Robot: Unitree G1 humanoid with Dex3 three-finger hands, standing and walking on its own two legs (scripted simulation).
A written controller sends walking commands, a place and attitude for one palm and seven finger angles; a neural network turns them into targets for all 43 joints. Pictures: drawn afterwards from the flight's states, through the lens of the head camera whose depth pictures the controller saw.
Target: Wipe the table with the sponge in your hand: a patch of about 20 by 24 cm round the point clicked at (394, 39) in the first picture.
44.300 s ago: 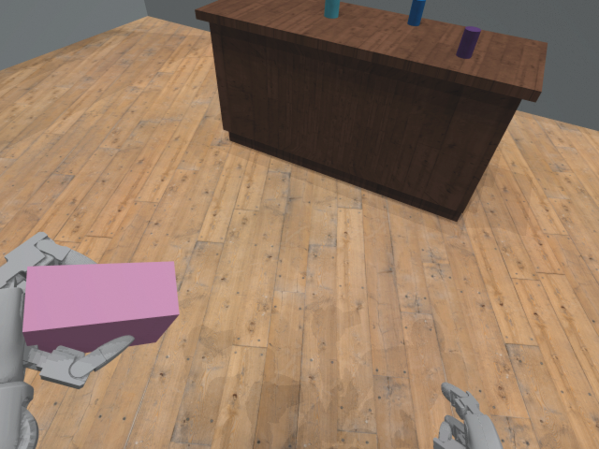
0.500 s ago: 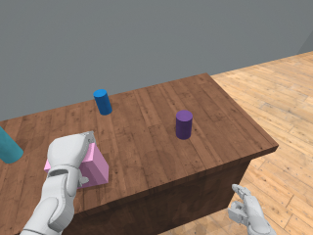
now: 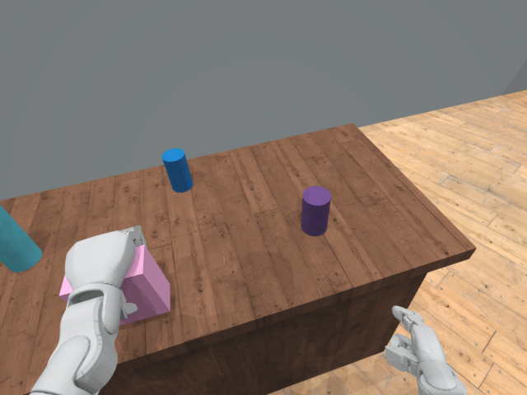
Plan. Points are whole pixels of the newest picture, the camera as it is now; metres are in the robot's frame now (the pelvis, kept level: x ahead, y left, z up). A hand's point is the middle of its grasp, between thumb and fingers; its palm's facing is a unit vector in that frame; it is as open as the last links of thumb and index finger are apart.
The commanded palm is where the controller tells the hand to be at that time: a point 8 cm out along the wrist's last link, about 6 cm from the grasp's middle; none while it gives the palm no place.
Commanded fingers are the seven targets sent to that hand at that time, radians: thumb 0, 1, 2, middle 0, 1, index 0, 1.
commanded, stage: lower the sponge onto the table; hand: left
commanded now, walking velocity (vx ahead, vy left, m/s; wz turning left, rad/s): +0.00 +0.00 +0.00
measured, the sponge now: (126, 295) +0.24 +0.28 +0.01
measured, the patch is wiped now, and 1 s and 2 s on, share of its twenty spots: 0.00 0.00 0.25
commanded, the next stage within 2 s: wipe forward along the first lane in 0.48 s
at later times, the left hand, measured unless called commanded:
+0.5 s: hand (123, 290) +0.23 +0.27 +0.04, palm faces +0.00 -0.13 -0.99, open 9.8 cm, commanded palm +0.20 +0.27 +0.10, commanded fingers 0.00 0.10 1.30 -1.20 -1.60 -1.20 -1.60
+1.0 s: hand (126, 271) +0.27 +0.29 +0.03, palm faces -0.07 -0.06 -1.00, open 9.9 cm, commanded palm +0.25 +0.28 +0.08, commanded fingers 0.00 0.10 1.30 -1.20 -1.60 -1.20 -1.60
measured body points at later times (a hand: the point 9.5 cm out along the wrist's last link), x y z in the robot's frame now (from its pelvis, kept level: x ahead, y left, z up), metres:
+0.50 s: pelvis -0.01 +0.01 +0.00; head -0.02 -0.02 +0.45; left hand +0.23 +0.28 +0.09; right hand +0.24 -0.19 -0.08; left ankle +0.00 +0.10 -0.74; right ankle +0.00 -0.07 -0.74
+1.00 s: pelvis -0.02 +0.00 +0.00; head -0.02 -0.03 +0.45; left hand +0.27 +0.29 +0.09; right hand +0.21 -0.21 -0.10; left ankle +0.00 +0.10 -0.74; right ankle +0.00 -0.07 -0.74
